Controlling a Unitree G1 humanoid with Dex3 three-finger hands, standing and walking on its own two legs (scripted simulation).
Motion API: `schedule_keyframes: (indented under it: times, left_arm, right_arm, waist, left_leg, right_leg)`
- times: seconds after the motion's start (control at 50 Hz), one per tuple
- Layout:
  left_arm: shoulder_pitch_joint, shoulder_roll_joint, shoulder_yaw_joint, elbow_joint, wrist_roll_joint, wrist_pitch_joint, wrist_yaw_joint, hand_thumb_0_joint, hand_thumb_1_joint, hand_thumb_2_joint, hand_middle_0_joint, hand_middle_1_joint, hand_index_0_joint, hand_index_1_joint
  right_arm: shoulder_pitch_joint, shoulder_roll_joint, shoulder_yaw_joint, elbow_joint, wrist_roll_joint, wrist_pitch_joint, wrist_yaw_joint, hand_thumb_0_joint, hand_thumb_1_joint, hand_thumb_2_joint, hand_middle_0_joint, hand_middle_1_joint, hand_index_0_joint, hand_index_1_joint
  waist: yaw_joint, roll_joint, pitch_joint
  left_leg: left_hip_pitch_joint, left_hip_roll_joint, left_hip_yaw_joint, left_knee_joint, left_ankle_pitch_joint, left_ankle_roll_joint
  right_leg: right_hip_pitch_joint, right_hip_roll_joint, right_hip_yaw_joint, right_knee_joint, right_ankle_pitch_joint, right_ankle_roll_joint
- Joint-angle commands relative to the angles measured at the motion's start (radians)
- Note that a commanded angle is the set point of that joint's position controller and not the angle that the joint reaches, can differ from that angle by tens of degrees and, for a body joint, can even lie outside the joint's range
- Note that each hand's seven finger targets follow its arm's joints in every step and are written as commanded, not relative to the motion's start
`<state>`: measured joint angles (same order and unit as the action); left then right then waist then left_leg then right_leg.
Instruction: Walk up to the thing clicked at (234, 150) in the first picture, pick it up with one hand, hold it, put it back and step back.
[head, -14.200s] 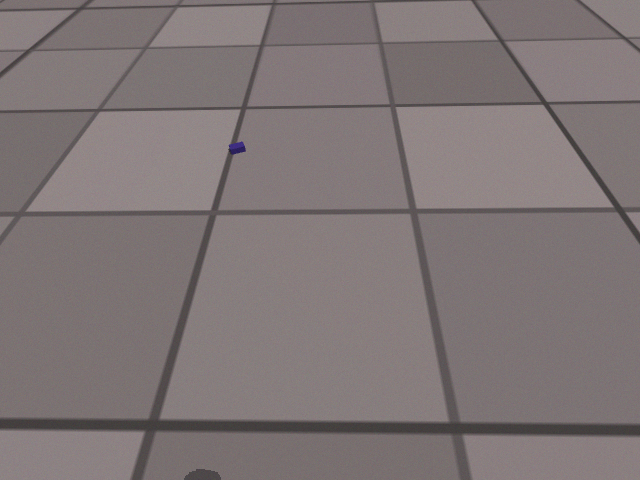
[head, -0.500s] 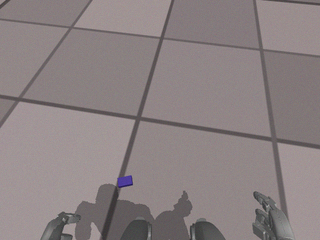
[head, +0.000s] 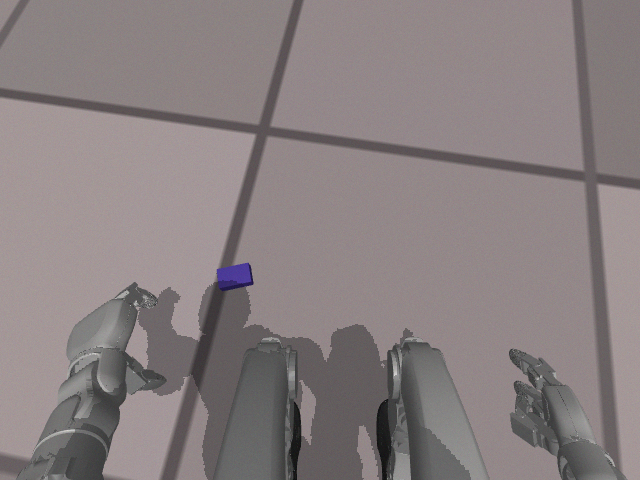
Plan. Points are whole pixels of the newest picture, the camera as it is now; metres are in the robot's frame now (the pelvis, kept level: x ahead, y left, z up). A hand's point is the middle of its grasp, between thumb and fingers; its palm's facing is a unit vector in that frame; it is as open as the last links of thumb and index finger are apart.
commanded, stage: rise first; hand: left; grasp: from above
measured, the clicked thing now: (235, 277) +0.47 +0.25 -0.51
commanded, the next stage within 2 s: none
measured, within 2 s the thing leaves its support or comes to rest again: neither
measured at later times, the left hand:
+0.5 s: hand (175, 304) +0.37 +0.30 -0.29, palm faces -0.43 -0.09 -0.90, open 11.6 cm
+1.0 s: hand (194, 286) +0.41 +0.29 -0.35, palm faces -0.43 -0.11 -0.90, open 12.2 cm
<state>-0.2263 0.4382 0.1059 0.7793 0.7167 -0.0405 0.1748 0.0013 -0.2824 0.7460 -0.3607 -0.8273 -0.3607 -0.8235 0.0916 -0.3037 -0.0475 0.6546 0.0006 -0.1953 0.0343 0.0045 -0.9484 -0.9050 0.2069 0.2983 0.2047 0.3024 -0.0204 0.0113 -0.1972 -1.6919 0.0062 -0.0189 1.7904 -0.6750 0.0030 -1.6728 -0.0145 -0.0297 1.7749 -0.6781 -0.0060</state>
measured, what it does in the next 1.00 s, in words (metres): lowers itself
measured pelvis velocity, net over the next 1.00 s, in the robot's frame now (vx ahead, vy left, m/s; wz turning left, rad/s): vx -0.03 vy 0.01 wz -0.09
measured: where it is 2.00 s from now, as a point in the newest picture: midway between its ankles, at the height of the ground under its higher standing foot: (339, 472)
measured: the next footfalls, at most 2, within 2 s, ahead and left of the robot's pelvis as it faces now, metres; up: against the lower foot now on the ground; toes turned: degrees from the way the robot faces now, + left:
none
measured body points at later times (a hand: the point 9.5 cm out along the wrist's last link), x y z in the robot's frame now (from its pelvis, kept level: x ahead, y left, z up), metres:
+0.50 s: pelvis -0.04 +0.00 -0.13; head +0.17 +0.04 +0.26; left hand +0.38 +0.30 -0.24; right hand +0.04 -0.28 -0.26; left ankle +0.06 +0.12 -0.49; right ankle +0.06 -0.12 -0.49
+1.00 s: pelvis -0.03 +0.01 -0.18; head +0.21 +0.04 +0.20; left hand +0.43 +0.29 -0.30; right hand +0.02 -0.26 -0.30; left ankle +0.06 +0.12 -0.49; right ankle +0.06 -0.12 -0.49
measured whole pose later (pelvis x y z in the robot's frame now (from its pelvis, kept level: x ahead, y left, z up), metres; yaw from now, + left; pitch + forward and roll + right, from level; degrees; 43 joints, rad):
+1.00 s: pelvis -0.03 +0.01 -0.18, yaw -5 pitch +35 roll -6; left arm -0.87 0.69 0.18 1.44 1.18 -0.15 0.45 0.00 -0.21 0.74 -0.37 -0.74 -0.37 -0.73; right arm 0.12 -0.25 0.03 0.78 -0.14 -0.10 0.14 0.00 -0.91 -0.89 0.21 0.30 0.20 0.30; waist -0.18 -0.01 -0.07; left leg -2.28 0.02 -0.08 2.36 -0.70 0.02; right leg -2.23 0.00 -0.09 2.29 -0.68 0.00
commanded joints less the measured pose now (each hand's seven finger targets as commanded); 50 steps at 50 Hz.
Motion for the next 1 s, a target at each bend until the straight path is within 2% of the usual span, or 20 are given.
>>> schedule_keyframes:
  times: [0.0, 0.02, 0.1, 0.18, 0.2, 0.24, 0.26, 0.42, 0.44, 0.48, 0.52, 0.54, 0.64, 0.76, 0.78, 0.8, 0.82, 0.88, 0.9, 0.98]
  left_arm:
    - [-0.219, 0.292, 0.08, -0.006, 0.105, -0.049, 0.08, 0.0, -0.208, 0.71, -0.394, -0.758, -0.396, -0.757]
    - [-0.271, 0.287, 0.064, 0.019, 0.127, -0.058, 0.089, 0.0, -0.183, 0.694, -0.403, -0.75, -0.408, -0.748]
    - [-0.411, 0.376, 0.088, 0.095, 0.2, -0.094, 0.127, 0.0, -0.133, 0.673, -0.412, -0.725, -0.421, -0.718]
    - [-0.54, 0.403, 0.082, 0.159, 0.269, -0.121, 0.171, 0.0, -0.112, 0.654, -0.429, -0.7, -0.44, -0.69]
    - [-0.551, 0.419, 0.089, 0.178, 0.288, -0.123, 0.184, 0.0, -0.105, 0.647, -0.426, -0.706, -0.44, -0.692]
    - [-0.576, 0.404, 0.073, 0.22, 0.315, -0.125, 0.199, 0.0, -0.098, 0.643, -0.433, -0.69, -0.447, -0.676]
    - [-0.605, 0.44, 0.084, 0.23, 0.326, -0.13, 0.206, 0.0, -0.114, 0.656, -0.428, -0.69, -0.439, -0.679]
    - [-0.727, 0.484, 0.069, 0.36, 0.44, -0.147, 0.261, 0.0, -0.161, 0.702, -0.399, -0.688, -0.404, -0.683]
    - [-0.752, 0.466, 0.058, 0.365, 0.446, -0.15, 0.267, 0.0, -0.174, 0.717, -0.395, -0.681, -0.396, -0.681]
    - [-0.778, 0.498, 0.076, 0.389, 0.464, -0.153, 0.28, 0.0, -0.182, 0.717, -0.378, -0.706, -0.384, -0.7]
    - [-0.776, 0.504, 0.079, 0.433, 0.472, -0.149, 0.29, 0.0, -0.206, 0.74, -0.373, -0.7, -0.372, -0.701]
    - [-0.756, 0.463, 0.056, 0.473, 0.473, -0.141, 0.291, 0.0, -0.199, 0.73, -0.376, -0.7, -0.377, -0.7]
    - [-0.87, 0.489, 0.071, 0.469, 0.459, -0.121, 0.31, 0.0, -0.227, 0.746, -0.351, -0.733, -0.354, -0.73]
    - [-0.902, 0.513, 0.074, 0.515, 0.449, -0.098, 0.318, 0.0, -0.226, 0.736, -0.359, -0.729, -0.361, -0.728]
    - [-0.9, 0.51, 0.072, 0.523, 0.459, -0.098, 0.314, 0.0, -0.228, 0.739, -0.366, -0.718, -0.365, -0.72]
    - [-0.899, 0.5, 0.066, 0.516, 0.455, -0.1, 0.31, 0.0, -0.215, 0.725, -0.37, -0.725, -0.373, -0.722]
    - [-0.92, 0.526, 0.075, 0.508, 0.449, -0.104, 0.308, 0.0, -0.216, 0.728, -0.368, -0.73, -0.371, -0.727]
    - [-0.883, 0.534, 0.094, 0.544, 0.45, -0.102, 0.313, 0.0, -0.234, 0.741, -0.359, -0.73, -0.36, -0.73]
    - [-0.915, 0.539, 0.092, 0.533, 0.451, -0.106, 0.311, 0.0, -0.241, 0.745, -0.352, -0.744, -0.354, -0.742]
    - [-0.895, 0.553, 0.111, 0.548, 0.457, -0.109, 0.314, 0.0, -0.246, 0.748, -0.338, -0.759, -0.344, -0.752]
  right_arm:
    - [0.115, -0.155, -0.069, -0.044, -0.004, -0.01, 0.004, 0.0, -0.908, -0.902, 0.2, 0.3, 0.2, 0.3]
    - [0.121, -0.152, -0.071, -0.036, -0.008, -0.004, 0.009, 0.0, -0.901, -0.901, 0.2, 0.3, 0.2, 0.3]
    - [0.133, -0.158, -0.076, -0.013, -0.026, 0.019, 0.023, 0.0, -0.884, -0.897, 0.2, 0.3, 0.2, 0.3]
    - [0.145, -0.153, -0.075, 0.008, -0.046, 0.045, 0.034, 0.0, -0.889, -0.898, 0.2, 0.3, 0.2, 0.3]
    - [0.146, -0.156, -0.075, 0.016, -0.051, 0.052, 0.033, 0.0, -0.889, -0.898, 0.2, 0.3, 0.2, 0.3]
    - [0.151, -0.155, -0.071, 0.028, -0.06, 0.061, 0.038, 0.0, -0.89, -0.898, 0.2, 0.3, 0.2, 0.3]
    - [0.146, -0.154, -0.067, 0.032, -0.064, 0.067, 0.038, 0.0, -0.892, -0.899, 0.2, 0.3, 0.2, 0.3]
    - [0.149, -0.168, -0.047, 0.067, -0.09, 0.097, 0.042, 0.0, -0.89, -0.897, 0.2, 0.299, 0.2, 0.299]
    - [0.156, -0.167, -0.043, 0.07, -0.094, 0.097, 0.043, 0.0, -0.888, -0.897, 0.2, 0.299, 0.2, 0.299]
    - [0.169, -0.173, -0.038, 0.083, -0.099, 0.098, 0.045, 0.0, -0.888, -0.897, 0.2, 0.299, 0.2, 0.299]
    - [0.183, -0.174, -0.032, 0.091, -0.106, 0.099, 0.048, 0.0, -0.889, -0.897, 0.2, 0.299, 0.2, 0.299]
    - [0.171, -0.176, -0.028, 0.085, -0.109, 0.098, 0.051, 0.0, -0.889, -0.897, 0.2, 0.299, 0.2, 0.299]
    - [0.206, -0.18, -0.025, 0.107, -0.118, 0.092, 0.062, 0.0, -0.892, -0.899, 0.2, 0.299, 0.2, 0.299]
    - [0.213, -0.173, -0.014, 0.114, -0.125, 0.09, 0.074, 0.0, -0.896, -0.899, 0.2, 0.299, 0.2, 0.299]
    - [0.229, -0.176, -0.009, 0.118, -0.128, 0.09, 0.077, 0.0, -0.897, -0.9, 0.2, 0.3, 0.2, 0.299]
    - [0.224, -0.17, -0.009, 0.119, -0.13, 0.09, 0.079, 0.0, -0.897, -0.9, 0.2, 0.3, 0.2, 0.3]
    - [0.228, -0.176, -0.009, 0.12, -0.13, 0.09, 0.081, 0.0, -0.897, -0.9, 0.2, 0.3, 0.2, 0.3]
    - [0.232, -0.174, 0.003, 0.12, -0.134, 0.091, 0.089, 0.0, -0.898, -0.9, 0.2, 0.3, 0.2, 0.3]
    - [0.232, -0.173, 0.001, 0.119, -0.134, 0.094, 0.091, 0.0, -0.899, -0.9, 0.2, 0.3, 0.2, 0.3]
    - [0.238, -0.174, 0.009, 0.12, -0.139, 0.098, 0.097, 0.0, -0.897, -0.899, 0.2, 0.3, 0.2, 0.3]
  waist:
    - [0.003, 0.01, -0.56]
    - [-0.011, -0.005, -0.562]
    - [-0.008, 0.004, -0.6]
    - [-0.028, 0.022, -0.615]
    - [-0.023, 0.028, -0.619]
    - [-0.042, 0.05, -0.596]
    - [-0.042, 0.052, -0.588]
    - [-0.081, 0.156, -0.496]
    - [-0.092, 0.173, -0.491]
    - [-0.094, 0.178, -0.517]
    - [-0.105, 0.18, -0.495]
    - [-0.099, 0.189, -0.485]
    - [-0.124, 0.253, -0.557]
    - [-0.136, 0.223, -0.533]
    - [-0.149, 0.218, -0.539]
    - [-0.148, 0.225, -0.544]
    - [-0.152, 0.199, -0.556]
    - [-0.143, 0.187, -0.544]
    - [-0.15, 0.198, -0.555]
    - [-0.148, 0.204, -0.573]
  left_leg:
    - [0.232, -0.03, 0.013, -0.077, 0.287, 0.024]
    - [0.182, -0.031, 0.023, -0.041, 0.266, 0.029]
    - [0.101, -0.031, 0.03, 0.023, 0.205, 0.029]
    - [0.063, -0.026, 0.027, 0.075, 0.156, 0.033]
    - [0.068, -0.024, 0.025, 0.083, 0.142, 0.032]
    - [0.048, -0.024, 0.02, 0.1, 0.116, 0.033]
    - [0.026, -0.024, 0.018, 0.106, 0.097, 0.035]
    - [0.008, -0.016, -0.025, 0.135, 0.006, 0.025]
    - [0.002, -0.015, -0.023, 0.148, 0.008, 0.026]
    - [0.002, -0.014, -0.03, 0.171, 0.036, 0.025]
    - [-0.016, -0.016, -0.029, 0.185, 0.057, 0.026]
    - [-0.003, -0.012, -0.037, 0.179, 0.051, 0.021]
    - [0.034, -0.008, -0.042, 0.216, 0.121, 0.016]
    - [-0.038, -0.008, -0.027, 0.262, 0.12, 0.026]
    - [-0.039, -0.008, -0.028, 0.273, 0.139, 0.027]
    - [-0.041, -0.008, -0.02, 0.287, 0.159, 0.029]
    - [-0.062, -0.007, -0.017, 0.3, 0.157, 0.033]
    - [-0.087, -0.007, -0.013, 0.313, 0.159, 0.035]
    - [-0.099, -0.007, -0.009, 0.323, 0.157, 0.036]
    - [-0.088, -0.008, -0.015, 0.339, 0.19, 0.033]
  right_leg:
    - [0.233, 0.033, 0.006, -0.135, 0.287, -0.022]
    - [0.23, 0.032, 0.013, -0.13, 0.283, -0.016]
    - [0.187, 0.034, 0.007, -0.076, 0.21, -0.016]
    - [0.119, 0.042, -0.006, -0.032, 0.15, -0.019]
    - [0.097, 0.044, -0.012, -0.019, 0.133, -0.02]
    - [0.048, 0.047, -0.026, 0.008, 0.109, -0.024]
    - [0.042, 0.048, -0.029, 0.019, 0.086, -0.024]
    - [-0.183, 0.048, -0.081, 0.134, 0.021, -0.041]
    - [-0.196, 0.045, -0.08, 0.142, 0.03, -0.039]
    - [-0.21, 0.045, -0.088, 0.171, 0.059, -0.038]
    - [-0.22, 0.042, -0.091, 0.187, 0.079, -0.037]
    - [-0.254, 0.039, -0.095, 0.198, 0.073, -0.039]
    - [-0.269, 0.041, -0.101, 0.247, 0.142, -0.039]
    - [-0.25, 0.045, -0.094, 0.256, 0.15, -0.04]
    - [-0.241, 0.041, -0.094, 0.262, 0.167, -0.036]
    - [-0.228, 0.043, -0.091, 0.263, 0.188, -0.033]
    - [-0.213, 0.047, -0.092, 0.262, 0.189, -0.033]
    - [-0.206, 0.047, -0.092, 0.266, 0.19, -0.03]
    - [-0.196, 0.049, -0.091, 0.269, 0.194, -0.031]
    - [-0.196, 0.055, -0.098, 0.289, 0.219, -0.031]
